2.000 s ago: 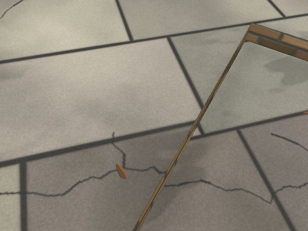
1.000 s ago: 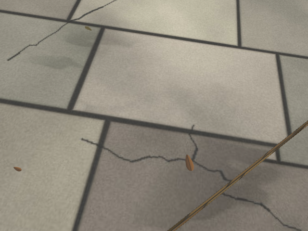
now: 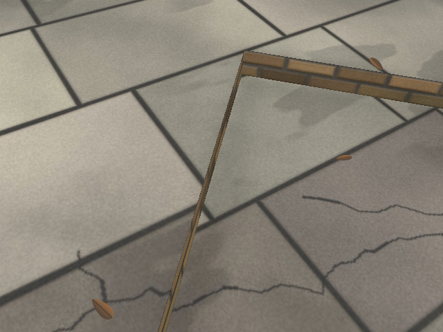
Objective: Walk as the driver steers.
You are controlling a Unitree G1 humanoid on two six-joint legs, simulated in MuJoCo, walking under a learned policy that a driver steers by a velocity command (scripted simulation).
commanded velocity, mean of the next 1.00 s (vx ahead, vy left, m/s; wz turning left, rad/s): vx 0.94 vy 0.00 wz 0.70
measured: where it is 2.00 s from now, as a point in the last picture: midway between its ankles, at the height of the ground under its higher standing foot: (19, 109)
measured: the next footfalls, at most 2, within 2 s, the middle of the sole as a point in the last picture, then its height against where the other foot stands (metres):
right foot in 0.14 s outside the picture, level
left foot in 0.62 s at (185, 279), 0.14 m higher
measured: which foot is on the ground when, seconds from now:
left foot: down 0.00-0.16, up 0.18-0.60, down 0.62-0.90, up 0.92-1.00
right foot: up 0.00-0.12, down 0.14-0.66, up 0.68-0.88, down 0.90-1.00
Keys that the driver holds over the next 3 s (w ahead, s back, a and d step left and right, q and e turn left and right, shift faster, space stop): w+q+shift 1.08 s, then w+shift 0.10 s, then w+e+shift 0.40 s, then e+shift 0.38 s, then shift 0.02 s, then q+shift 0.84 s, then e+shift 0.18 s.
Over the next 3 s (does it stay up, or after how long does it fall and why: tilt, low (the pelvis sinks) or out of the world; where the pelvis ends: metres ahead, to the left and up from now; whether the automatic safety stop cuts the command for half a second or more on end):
stays up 1.33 0.72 0.14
